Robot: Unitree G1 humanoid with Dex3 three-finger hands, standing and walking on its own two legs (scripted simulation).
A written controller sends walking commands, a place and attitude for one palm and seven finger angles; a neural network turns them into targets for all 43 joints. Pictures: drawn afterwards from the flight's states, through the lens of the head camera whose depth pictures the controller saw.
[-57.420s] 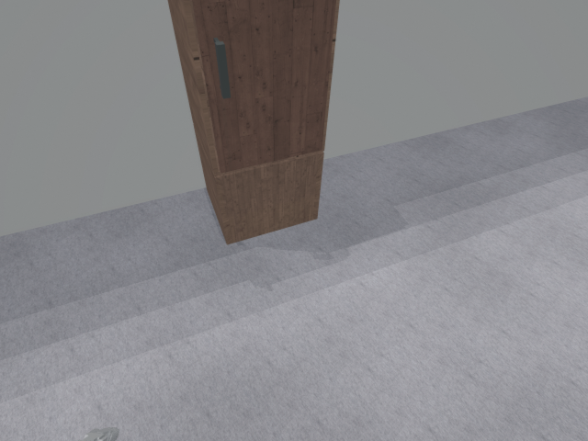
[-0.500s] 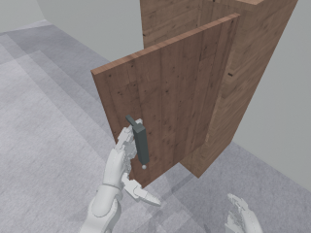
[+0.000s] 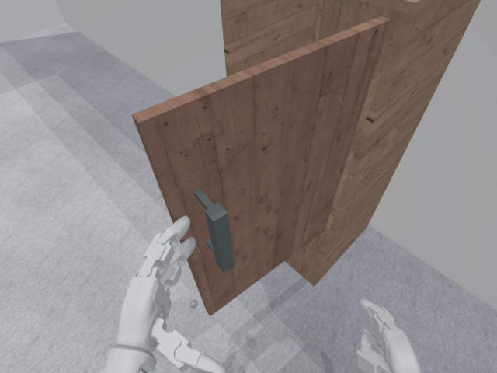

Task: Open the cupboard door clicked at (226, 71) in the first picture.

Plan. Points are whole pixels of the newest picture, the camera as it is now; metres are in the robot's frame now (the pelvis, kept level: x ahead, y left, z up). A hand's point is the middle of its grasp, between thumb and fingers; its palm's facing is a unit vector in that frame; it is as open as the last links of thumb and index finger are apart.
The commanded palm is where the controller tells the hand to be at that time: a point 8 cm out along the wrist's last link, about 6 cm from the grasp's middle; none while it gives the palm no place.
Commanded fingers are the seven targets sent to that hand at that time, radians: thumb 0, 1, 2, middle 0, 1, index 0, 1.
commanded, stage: slide the hand sideways off the handle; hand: left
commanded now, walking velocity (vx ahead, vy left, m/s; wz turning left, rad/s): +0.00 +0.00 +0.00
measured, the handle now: (213, 232) +0.31 +0.08 +0.09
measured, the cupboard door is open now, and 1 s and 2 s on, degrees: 83 83 83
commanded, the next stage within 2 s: draw the hand back to the body in 0.40 s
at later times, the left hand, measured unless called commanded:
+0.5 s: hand (163, 329) +0.17 +0.12 +0.09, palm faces -0.06 -1.00 -0.01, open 16.3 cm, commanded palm +0.14 +0.18 +0.09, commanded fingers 0.00 -0.50 0.30 -0.15 -0.30 -0.15 -0.30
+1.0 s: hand (104, 322) +0.16 +0.18 +0.13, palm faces -0.01 -1.00 -0.08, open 16.2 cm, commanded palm +0.13 +0.24 +0.14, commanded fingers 0.00 -0.29 0.39 -0.16 -0.30 -0.16 -0.30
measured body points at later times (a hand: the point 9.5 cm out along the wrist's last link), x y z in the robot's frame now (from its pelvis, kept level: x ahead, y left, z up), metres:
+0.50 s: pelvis -0.01 +0.00 -0.01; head +0.02 -0.02 +0.44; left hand +0.16 +0.17 +0.09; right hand +0.18 -0.23 -0.08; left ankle +0.01 +0.12 -0.69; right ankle -0.01 -0.11 -0.69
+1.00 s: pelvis -0.01 +0.01 +0.00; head -0.02 +0.00 +0.45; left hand +0.16 +0.23 +0.13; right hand +0.19 -0.20 -0.05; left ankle +0.01 +0.12 -0.69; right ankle -0.01 -0.11 -0.69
